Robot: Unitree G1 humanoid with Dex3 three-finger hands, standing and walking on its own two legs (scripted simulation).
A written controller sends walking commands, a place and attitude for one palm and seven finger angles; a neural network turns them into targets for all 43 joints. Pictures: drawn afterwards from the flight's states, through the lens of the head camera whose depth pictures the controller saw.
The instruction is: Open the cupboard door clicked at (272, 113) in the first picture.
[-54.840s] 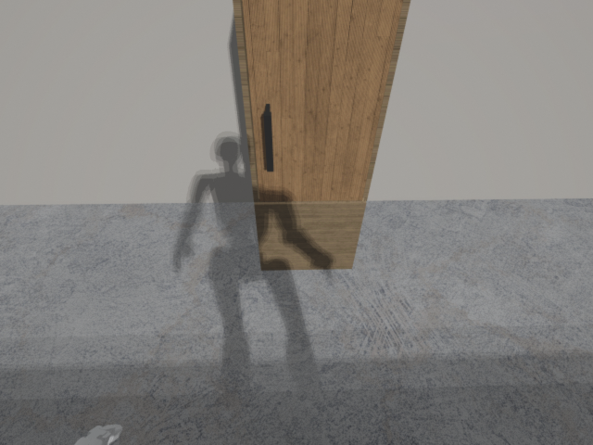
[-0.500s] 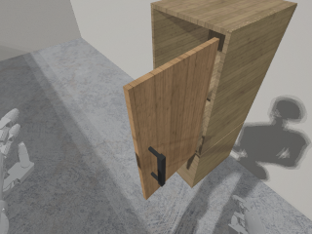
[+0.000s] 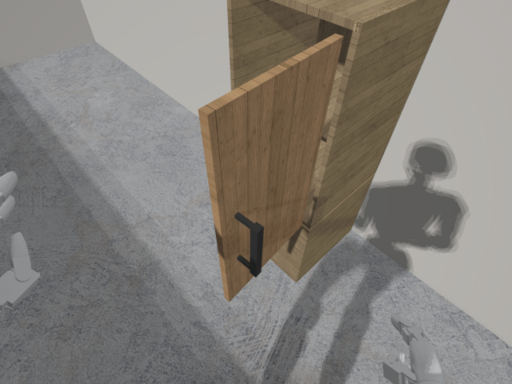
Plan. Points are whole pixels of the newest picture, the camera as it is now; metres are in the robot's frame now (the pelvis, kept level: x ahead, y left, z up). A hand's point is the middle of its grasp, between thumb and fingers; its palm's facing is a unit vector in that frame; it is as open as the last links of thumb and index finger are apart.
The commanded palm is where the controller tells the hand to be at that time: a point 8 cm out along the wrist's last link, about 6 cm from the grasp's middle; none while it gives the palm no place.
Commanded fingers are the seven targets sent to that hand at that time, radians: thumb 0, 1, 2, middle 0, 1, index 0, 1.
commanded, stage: step back with the hand held close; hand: left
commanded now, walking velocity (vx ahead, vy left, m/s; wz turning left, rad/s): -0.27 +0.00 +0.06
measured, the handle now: (248, 246) +0.40 +0.04 -0.08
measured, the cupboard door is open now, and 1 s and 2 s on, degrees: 96 96 96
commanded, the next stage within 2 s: stop stepping back and stand still in 0.78 s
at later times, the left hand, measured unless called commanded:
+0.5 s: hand out of the picture +0.08 +0.28 +0.16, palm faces +0.50 -0.73 -0.46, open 7.5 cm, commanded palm +0.02 +0.31 +0.18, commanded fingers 0.00 0.90 0.90 -0.20 -0.30 -0.20 -0.30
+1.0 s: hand out of the picture -0.01 +0.25 +0.20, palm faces +0.46 -0.81 -0.36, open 7.5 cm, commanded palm -0.07 +0.29 +0.18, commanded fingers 0.00 0.90 0.90 -0.20 -0.30 -0.20 -0.30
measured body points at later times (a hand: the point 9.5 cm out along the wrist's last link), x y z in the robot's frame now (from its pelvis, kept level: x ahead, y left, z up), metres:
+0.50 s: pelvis -0.09 +0.00 -0.01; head -0.07 +0.02 +0.43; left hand +0.05 +0.31 +0.19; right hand +0.12 -0.22 -0.08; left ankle +0.04 +0.07 -0.73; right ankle -0.01 -0.12 -0.74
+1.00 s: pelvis -0.22 +0.00 -0.01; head -0.21 +0.03 +0.44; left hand -0.04 +0.30 +0.21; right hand -0.03 -0.22 -0.07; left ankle -0.15 +0.07 -0.74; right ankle -0.32 -0.14 -0.69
